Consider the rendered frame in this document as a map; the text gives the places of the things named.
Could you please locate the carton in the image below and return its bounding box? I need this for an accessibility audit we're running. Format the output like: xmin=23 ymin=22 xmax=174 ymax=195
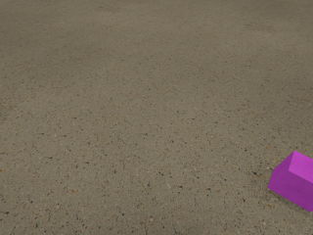
xmin=267 ymin=151 xmax=313 ymax=212

